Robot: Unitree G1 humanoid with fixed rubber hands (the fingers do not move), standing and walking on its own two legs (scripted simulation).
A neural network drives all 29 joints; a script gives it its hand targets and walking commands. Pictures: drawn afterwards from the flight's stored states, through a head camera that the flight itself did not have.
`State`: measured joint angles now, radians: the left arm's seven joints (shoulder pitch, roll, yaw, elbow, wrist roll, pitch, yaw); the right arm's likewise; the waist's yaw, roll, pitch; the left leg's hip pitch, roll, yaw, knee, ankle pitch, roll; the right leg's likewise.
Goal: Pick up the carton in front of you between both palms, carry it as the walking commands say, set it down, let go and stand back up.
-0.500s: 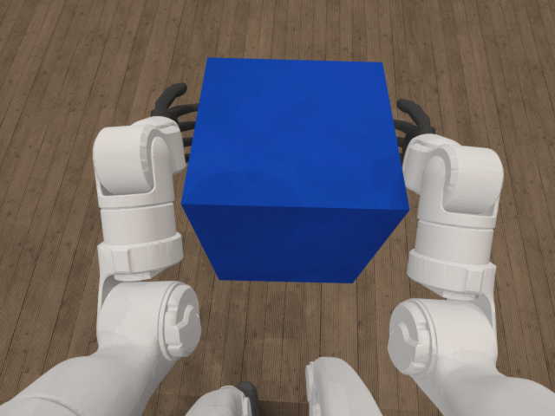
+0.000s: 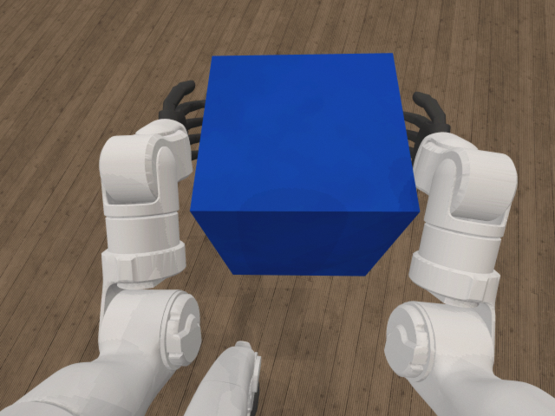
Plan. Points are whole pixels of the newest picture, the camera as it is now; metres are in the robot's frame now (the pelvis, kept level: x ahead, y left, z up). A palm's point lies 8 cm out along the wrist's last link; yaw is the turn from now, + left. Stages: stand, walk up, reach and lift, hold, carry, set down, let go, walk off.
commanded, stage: carry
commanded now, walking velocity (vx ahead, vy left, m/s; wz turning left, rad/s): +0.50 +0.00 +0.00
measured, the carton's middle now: (299, 182) +0.39 +0.04 +0.09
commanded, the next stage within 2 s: none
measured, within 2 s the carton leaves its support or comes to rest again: neither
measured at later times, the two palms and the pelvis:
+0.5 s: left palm out of the picture +0.72 +0.15 +0.20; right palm out of the picture +0.70 -0.15 +0.20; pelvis +0.32 +0.02 +0.02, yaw -1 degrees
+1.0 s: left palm out of the picture +1.02 +0.17 +0.24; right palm out of the picture +0.99 -0.13 +0.23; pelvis +0.63 +0.05 +0.08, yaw -1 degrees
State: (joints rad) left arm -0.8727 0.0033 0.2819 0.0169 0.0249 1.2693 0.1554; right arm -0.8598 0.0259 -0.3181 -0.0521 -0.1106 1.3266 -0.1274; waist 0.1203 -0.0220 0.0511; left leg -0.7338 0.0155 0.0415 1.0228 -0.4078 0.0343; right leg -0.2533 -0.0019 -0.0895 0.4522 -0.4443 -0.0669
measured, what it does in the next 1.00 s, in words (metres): climbs: left foot 0.03 m higher, then right foot 0.04 m higher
